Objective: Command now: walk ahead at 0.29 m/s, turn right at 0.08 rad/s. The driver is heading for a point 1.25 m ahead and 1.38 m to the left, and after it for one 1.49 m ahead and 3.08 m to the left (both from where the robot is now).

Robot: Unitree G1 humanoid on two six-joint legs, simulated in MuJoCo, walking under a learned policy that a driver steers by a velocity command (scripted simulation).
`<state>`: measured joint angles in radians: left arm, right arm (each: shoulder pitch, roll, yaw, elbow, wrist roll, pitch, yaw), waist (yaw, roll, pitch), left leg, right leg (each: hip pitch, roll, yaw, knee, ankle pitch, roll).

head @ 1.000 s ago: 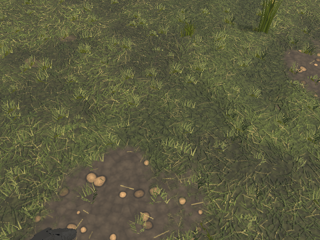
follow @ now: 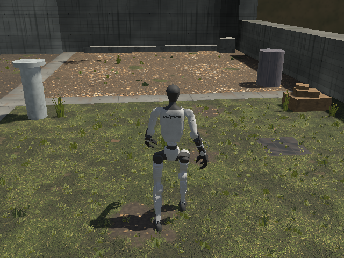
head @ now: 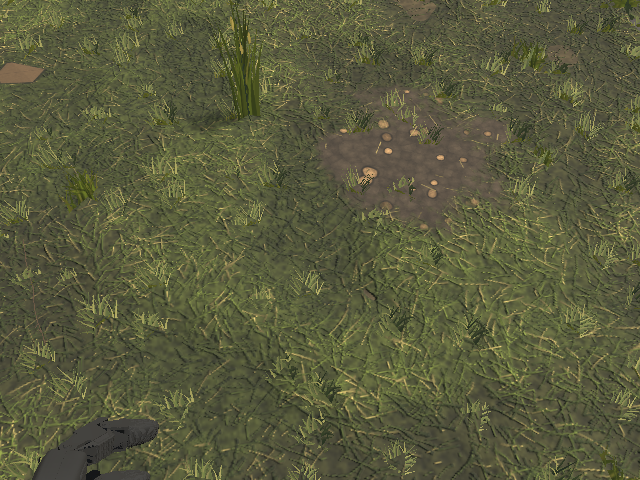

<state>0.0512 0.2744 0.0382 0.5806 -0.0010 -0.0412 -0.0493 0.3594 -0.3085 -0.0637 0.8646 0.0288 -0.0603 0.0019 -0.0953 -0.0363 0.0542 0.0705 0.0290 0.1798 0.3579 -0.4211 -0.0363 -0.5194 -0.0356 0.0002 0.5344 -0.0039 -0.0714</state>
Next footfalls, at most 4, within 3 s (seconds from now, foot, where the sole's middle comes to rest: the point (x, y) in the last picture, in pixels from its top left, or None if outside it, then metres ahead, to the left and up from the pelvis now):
0.50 left None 0.14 0.13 -0.76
0.98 right None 0.25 -0.07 -0.76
1.42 left None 0.07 0.14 -0.76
1.92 right None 0.26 0.03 -0.76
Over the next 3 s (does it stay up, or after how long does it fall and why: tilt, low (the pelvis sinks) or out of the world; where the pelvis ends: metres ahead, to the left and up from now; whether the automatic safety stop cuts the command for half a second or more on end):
stays up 0.39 0.34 0.02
